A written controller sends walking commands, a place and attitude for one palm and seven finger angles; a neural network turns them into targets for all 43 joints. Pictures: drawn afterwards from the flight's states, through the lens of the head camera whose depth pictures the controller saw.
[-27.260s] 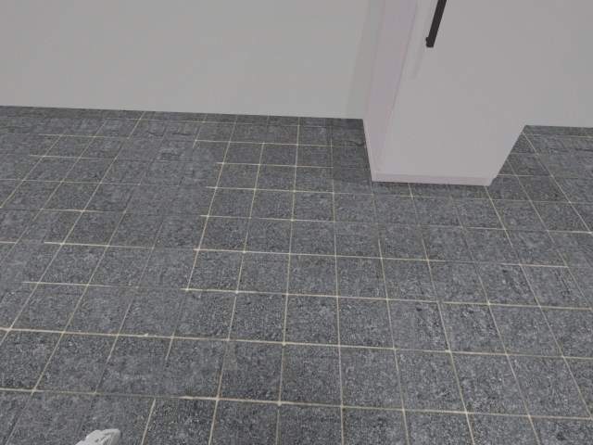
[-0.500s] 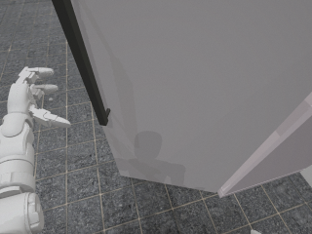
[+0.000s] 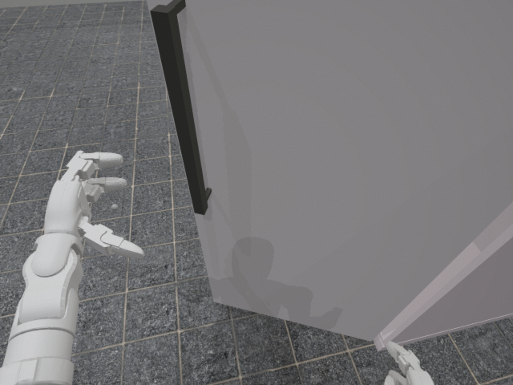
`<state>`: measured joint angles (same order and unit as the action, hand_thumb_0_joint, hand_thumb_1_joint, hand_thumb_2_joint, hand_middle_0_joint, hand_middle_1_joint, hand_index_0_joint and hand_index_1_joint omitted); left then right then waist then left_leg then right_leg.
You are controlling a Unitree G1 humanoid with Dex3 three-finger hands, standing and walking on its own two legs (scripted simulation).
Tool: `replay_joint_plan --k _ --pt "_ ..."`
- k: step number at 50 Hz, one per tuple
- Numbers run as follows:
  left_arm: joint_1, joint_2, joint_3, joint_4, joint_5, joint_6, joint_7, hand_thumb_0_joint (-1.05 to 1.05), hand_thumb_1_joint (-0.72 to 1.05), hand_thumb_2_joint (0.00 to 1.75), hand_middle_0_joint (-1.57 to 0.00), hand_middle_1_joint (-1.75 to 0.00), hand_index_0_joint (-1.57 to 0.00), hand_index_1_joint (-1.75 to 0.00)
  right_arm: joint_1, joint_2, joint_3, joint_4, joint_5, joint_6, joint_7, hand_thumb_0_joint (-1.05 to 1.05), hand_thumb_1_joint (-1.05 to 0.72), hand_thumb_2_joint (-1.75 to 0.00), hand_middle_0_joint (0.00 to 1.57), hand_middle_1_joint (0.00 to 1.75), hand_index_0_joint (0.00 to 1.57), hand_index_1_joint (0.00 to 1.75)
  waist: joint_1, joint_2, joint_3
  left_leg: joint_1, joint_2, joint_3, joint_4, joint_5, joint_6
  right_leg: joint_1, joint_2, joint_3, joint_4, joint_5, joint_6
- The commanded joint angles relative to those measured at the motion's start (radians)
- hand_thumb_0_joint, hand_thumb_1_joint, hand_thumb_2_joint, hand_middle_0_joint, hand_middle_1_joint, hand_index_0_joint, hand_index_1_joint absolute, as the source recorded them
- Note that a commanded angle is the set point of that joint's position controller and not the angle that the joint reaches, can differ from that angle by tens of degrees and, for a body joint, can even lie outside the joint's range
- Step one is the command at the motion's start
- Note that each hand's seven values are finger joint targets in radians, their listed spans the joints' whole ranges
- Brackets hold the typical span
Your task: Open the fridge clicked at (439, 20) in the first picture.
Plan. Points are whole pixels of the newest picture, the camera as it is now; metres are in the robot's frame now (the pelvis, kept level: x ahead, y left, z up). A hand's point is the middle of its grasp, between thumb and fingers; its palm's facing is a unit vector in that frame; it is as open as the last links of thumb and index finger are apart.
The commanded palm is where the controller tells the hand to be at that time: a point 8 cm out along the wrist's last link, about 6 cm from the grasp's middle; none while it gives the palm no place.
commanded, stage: slip the hand off the handle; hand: left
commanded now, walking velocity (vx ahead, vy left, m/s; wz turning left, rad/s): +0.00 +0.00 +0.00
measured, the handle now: (192, 130) +0.46 +0.14 +0.16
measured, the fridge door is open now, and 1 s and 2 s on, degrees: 64 64 64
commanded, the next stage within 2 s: draw the hand back to the body in 0.20 s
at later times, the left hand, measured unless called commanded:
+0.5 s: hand (107, 226) +0.29 +0.23 +0.13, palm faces +0.17 -0.98 -0.03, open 14.7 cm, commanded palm +0.24 +0.28 +0.13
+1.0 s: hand (67, 254) +0.24 +0.25 +0.14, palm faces +0.42 -0.87 -0.27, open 13.7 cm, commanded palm +0.19 +0.28 +0.16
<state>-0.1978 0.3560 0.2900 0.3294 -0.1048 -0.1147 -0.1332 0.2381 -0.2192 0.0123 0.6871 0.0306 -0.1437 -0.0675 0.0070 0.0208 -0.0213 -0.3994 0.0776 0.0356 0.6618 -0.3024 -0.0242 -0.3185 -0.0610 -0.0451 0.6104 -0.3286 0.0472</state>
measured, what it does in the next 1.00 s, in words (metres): stands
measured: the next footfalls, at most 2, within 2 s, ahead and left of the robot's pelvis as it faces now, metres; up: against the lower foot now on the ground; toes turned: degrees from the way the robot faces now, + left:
none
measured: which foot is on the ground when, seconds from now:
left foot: down 0.00-1.00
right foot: down 0.00-1.00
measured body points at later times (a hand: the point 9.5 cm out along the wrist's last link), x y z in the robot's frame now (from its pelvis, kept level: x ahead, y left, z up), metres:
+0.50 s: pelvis -0.01 -0.03 +0.01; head -0.02 -0.04 +0.46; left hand +0.27 +0.28 +0.13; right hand +0.17 -0.26 -0.08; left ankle +0.02 +0.13 -0.72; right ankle -0.01 -0.15 -0.72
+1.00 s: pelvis +0.00 -0.02 +0.02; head -0.01 -0.03 +0.46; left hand +0.21 +0.29 +0.16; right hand +0.20 -0.24 -0.06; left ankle +0.02 +0.13 -0.72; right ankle -0.01 -0.15 -0.72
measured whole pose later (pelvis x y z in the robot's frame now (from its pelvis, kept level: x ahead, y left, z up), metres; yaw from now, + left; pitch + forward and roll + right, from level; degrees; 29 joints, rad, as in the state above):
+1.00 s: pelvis +0.00 -0.02 +0.02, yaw +0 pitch -4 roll -1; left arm 0.23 0.31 0.33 -0.14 -0.11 -0.04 0.05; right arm 0.17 -0.23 0.03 0.71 0.00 -0.26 -0.11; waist 0.06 0.05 0.05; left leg -0.16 0.09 0.04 0.47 -0.22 -0.05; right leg -0.10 -0.04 -0.05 0.45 -0.27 0.02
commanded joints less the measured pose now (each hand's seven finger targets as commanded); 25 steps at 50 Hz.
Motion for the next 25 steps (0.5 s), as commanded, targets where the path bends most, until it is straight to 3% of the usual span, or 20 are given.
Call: replay_joint_plan --k 1,3,5,7,10,11,13,14,16,17,18,19,20,22,23,25 --pt "-0.262 0.193 0.050 -0.276 -0.024 -0.043 0.010 0.00 -0.55 0.20 -0.25 -1.15 -0.25 -1.15 -0.065 -0.161 -0.054 -0.137 0.004 -0.066 -0.018 0.00 -0.90 -0.90 0.20 0.30 0.20 0.30 0.004 0.061 -0.212 0.179 -0.054 -0.026 -0.133 0.177 0.016 0.029 0.086 -0.034 -0.076 0.172 -0.058" --pt "-0.249 0.199 0.058 -0.283 -0.028 -0.037 0.008 0.00 -0.55 0.20 -0.25 -1.15 -0.25 -1.15 -0.076 -0.161 -0.049 -0.133 0.005 -0.070 -0.021 0.00 -0.90 -0.90 0.20 0.30 0.20 0.30 0.002 0.050 -0.198 0.174 -0.057 -0.020 -0.133 0.167 0.019 0.034 0.081 -0.029 -0.085 0.175 -0.056" --pt "-0.184 0.194 0.067 -0.294 -0.035 -0.035 0.001 0.00 -0.55 0.20 -0.25 -1.15 -0.25 -1.15 -0.090 -0.158 -0.047 -0.142 0.006 -0.075 -0.021 0.00 -0.90 -0.90 0.20 0.30 0.20 0.30 0.019 0.033 -0.186 0.168 -0.059 -0.020 -0.141 0.153 0.018 0.048 0.081 -0.030 -0.088 0.162 -0.057" --pt "-0.175 0.169 0.042 -0.334 -0.035 -0.037 -0.002 0.00 -0.55 0.20 -0.25 -1.15 -0.25 -1.15 -0.100 -0.153 -0.042 -0.146 0.005 -0.081 -0.022 0.00 -0.90 -0.90 0.20 0.30 0.20 0.30 0.014 0.038 -0.187 0.182 -0.060 -0.015 -0.138 0.162 0.021 0.052 0.080 -0.028 -0.093 0.173 -0.055" --pt "-0.136 0.186 0.064 -0.361 -0.042 -0.040 -0.002 0.00 -0.55 0.20 -0.25 -1.15 -0.25 -1.15 -0.112 -0.153 -0.042 -0.142 0.005 -0.091 -0.026 0.00 -0.90 -0.90 0.20 0.30 0.20 0.30 0.017 0.034 -0.165 0.178 -0.065 -0.012 -0.141 0.139 0.020 0.053 0.077 -0.024 -0.102 0.157 -0.052" --pt "-0.157 0.172 0.050 -0.382 -0.044 -0.043 -0.004 0.00 -0.55 0.20 -0.25 -1.15 -0.25 -1.15 -0.118 -0.150 -0.039 -0.141 0.004 -0.095 -0.028 0.00 -0.90 -0.90 0.20 0.30 0.20 0.30 0.012 0.049 -0.164 0.184 -0.067 -0.010 -0.141 0.136 0.021 0.048 0.076 -0.022 -0.106 0.156 -0.051" --pt "-0.194 0.206 0.068 -0.384 -0.039 -0.050 0.001 0.00 -0.55 0.20 -0.25 -1.15 -0.25 -1.15 -0.118 -0.153 -0.039 -0.128 0.003 -0.100 -0.036 0.00 -0.90 -0.90 0.20 0.30 0.20 0.30 0.006 0.036 -0.158 0.177 -0.068 -0.008 -0.138 0.125 0.023 0.046 0.073 -0.015 -0.111 0.144 -0.048" --pt "-0.209 0.176 0.042 -0.375 -0.041 -0.049 -0.003 0.00 -0.55 0.20 -0.25 -1.15 -0.25 -1.15 -0.123 -0.148 -0.035 -0.124 0.003 -0.106 -0.038 0.00 -0.90 -0.90 0.20 0.30 0.20 0.30 -0.001 0.047 -0.138 0.176 -0.070 -0.007 -0.140 0.109 0.023 0.033 0.071 -0.015 -0.119 0.128 -0.047" --pt "-0.224 0.204 0.065 -0.349 -0.042 -0.055 -0.005 0.00 -0.55 0.20 -0.25 -1.15 -0.25 -1.15 -0.122 -0.153 -0.037 -0.112 0.002 -0.111 -0.044 0.00 -0.90 -0.90 0.20 0.30 0.20 0.30 0.001 0.051 -0.133 0.178 -0.072 -0.007 -0.142 0.102 0.023 0.034 0.071 -0.010 -0.125 0.120 -0.049" --pt "-0.256 0.104 0.104 -0.334 -0.264 -0.016 -0.073 0.00 -0.55 0.20 -0.25 -1.15 -0.25 -1.15 -0.145 -0.163 -0.037 -0.112 0.027 -0.124 -0.060 0.00 -0.90 -0.90 0.20 0.30 0.20 0.30 0.008 -0.021 -0.194 0.213 -0.080 -0.015 -0.151 0.107 0.026 0.115 0.069 -0.005 -0.158 0.145 -0.057" --pt "-0.288 0.159 0.104 -0.349 -0.280 0.005 -0.115 0.00 -0.55 0.20 -0.25 -1.15 -0.25 -1.15 -0.163 -0.164 -0.029 -0.110 0.035 -0.139 -0.074 0.00 -0.90 -0.90 0.20 0.30 0.20 0.30 0.017 0.000 -0.191 0.220 -0.078 -0.011 -0.155 0.106 0.026 0.133 0.060 0.005 -0.162 0.156 -0.053" --pt "-0.275 0.199 0.131 -0.355 -0.269 0.022 -0.127 0.00 -0.55 0.20 -0.25 -1.15 -0.25 -1.15 -0.162 -0.160 -0.027 -0.115 0.031 -0.149 -0.081 0.00 -0.90 -0.90 0.20 0.30 0.20 0.30 0.029 0.024 -0.208 0.224 -0.082 -0.009 -0.157 0.119 0.030 0.135 0.057 0.011 -0.161 0.169 -0.048" --pt "-0.234 0.229 0.140 -0.346 -0.226 0.034 -0.121 0.00 -0.55 0.20 -0.25 -1.15 -0.25 -1.15 -0.155 -0.160 -0.024 -0.115 0.026 -0.153 -0.083 0.00 -0.90 -0.90 0.20 0.30 0.20 0.30 0.035 0.052 -0.193 0.220 -0.081 -0.006 -0.164 0.135 0.030 0.128 0.057 0.006 -0.152 0.184 -0.047" --pt "-0.095 0.240 0.156 -0.335 -0.171 0.051 -0.097 0.00 -0.55 0.20 -0.25 -1.15 -0.25 -1.15 -0.145 -0.156 -0.023 -0.130 0.020 -0.152 -0.070 0.00 -0.90 -0.90 0.20 0.30 0.20 0.30 0.054 0.069 -0.160 0.205 -0.078 -0.003 -0.170 0.164 0.030 0.133 0.058 -0.002 -0.138 0.213 -0.048" --pt "-0.061 0.197 0.131 -0.349 -0.173 0.058 -0.094 0.00 -0.55 0.20 -0.25 -1.15 -0.25 -1.15 -0.149 -0.149 -0.020 -0.140 0.023 -0.153 -0.064 0.00 -0.90 -0.90 0.20 0.30 0.20 0.30 0.050 0.050 -0.144 0.199 -0.080 0.001 -0.175 0.169 0.031 0.132 0.056 -0.007 -0.138 0.225 -0.046" --pt "-0.020 0.206 0.168 -0.371 -0.208 0.074 -0.099 0.00 -0.55 0.20 -0.25 -1.15 -0.25 -1.15 -0.152 -0.156 -0.025 -0.150 0.027 -0.154 -0.058 0.00 -0.90 -0.90 0.20 0.30 0.20 0.30 0.055 -0.007 -0.137 0.190 -0.079 0.003 -0.173 0.158 0.031 0.142 0.057 -0.002 -0.144 0.223 -0.040"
